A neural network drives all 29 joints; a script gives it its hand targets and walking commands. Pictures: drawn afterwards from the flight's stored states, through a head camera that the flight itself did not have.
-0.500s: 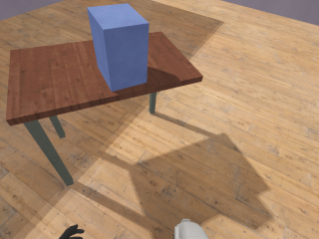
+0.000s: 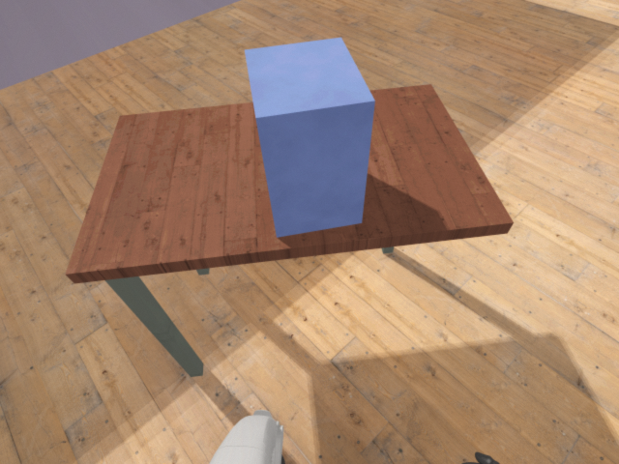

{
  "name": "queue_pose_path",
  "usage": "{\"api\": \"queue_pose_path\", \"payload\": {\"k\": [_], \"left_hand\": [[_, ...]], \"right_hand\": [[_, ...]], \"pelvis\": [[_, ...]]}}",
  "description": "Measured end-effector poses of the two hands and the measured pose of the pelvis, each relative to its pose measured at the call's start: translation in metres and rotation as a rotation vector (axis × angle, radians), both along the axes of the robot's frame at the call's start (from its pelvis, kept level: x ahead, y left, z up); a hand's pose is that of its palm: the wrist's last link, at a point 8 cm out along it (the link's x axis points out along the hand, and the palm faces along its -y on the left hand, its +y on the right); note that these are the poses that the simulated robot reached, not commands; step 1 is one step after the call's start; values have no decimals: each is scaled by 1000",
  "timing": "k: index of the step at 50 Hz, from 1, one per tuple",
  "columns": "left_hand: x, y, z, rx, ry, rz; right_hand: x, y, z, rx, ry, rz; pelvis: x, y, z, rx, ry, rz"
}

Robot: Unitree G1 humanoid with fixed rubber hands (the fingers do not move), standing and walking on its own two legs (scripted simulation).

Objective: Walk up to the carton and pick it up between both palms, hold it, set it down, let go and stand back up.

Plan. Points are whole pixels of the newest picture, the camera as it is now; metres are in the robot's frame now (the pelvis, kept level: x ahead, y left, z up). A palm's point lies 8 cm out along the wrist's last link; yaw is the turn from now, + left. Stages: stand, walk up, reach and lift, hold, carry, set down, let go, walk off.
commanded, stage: walk up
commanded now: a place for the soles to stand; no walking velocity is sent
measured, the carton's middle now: (307, 142) +0.63 +0.04 +0.04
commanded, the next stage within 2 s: none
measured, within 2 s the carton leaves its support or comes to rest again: neither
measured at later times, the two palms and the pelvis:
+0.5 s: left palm (124, 433) +0.17 +0.30 -0.14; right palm (470, 457) +0.16 -0.20 -0.13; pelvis +0.11 +0.05 -0.01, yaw +3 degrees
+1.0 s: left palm (125, 449) +0.15 +0.29 -0.14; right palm (482, 450) +0.17 -0.22 -0.13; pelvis +0.12 +0.04 -0.01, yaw +3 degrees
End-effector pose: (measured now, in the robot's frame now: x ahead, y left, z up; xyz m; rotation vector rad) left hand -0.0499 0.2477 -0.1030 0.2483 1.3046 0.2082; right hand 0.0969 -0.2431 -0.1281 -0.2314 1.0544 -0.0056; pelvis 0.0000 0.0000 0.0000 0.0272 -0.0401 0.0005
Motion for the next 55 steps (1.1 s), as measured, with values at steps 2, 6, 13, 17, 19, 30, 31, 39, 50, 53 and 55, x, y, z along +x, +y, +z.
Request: {"api": "queue_pose_path", "payload": {"k": [2, 6, 13, 17, 19, 30, 31, 39, 50, 53, 55], "left_hand": [[-3, -3, -6, -23, 41, 21], [8, -1, -24, -64, 94, 49], [85, 31, -57, -89, 56, 22], [153, 46, -43, -73, -64, -40], [181, 50, -36, -67, -117, -66], [223, 41, -36, -30, -181, -58], [222, 39, -35, -27, -179, -56], [211, 39, -23, -22, -164, -51], [198, 39, -32, -52, -102, -36], [192, 38, -34, -56, -77, -32], [189, 37, -34, -56, -64, -30]], "right_hand": [[28, 17, -1, 22, -20, 25], [78, 50, -2, 36, -50, 66], [104, 55, -12, -47, -26, -34], [81, 37, 2, -110, 38, -116], [74, 34, 8, -123, 57, -123], [83, 38, -15, -75, 94, -99], [87, 36, -17, -70, 86, -96], [100, 37, -12, -39, 64, -66], [77, 23, -6, -91, 154, -86], [77, 22, -5, -95, 165, -87], [78, 22, -6, -95, 168, -85]], "pelvis": [[13, 3, -3, -10, 0, 10], [42, 13, -12, -33, 3, 28], [84, 39, -30, -43, -8, 60], [101, 47, -17, -59, -7, 48], [106, 50, -11, -63, -2, 49], [112, 43, -21, -26, 5, 33], [111, 41, -21, -29, 2, 31], [111, 36, -11, -30, 3, 44], [116, 36, -7, -29, 16, 45], [118, 35, -7, -29, 19, 44], [120, 35, -7, -29, 20, 44]]}}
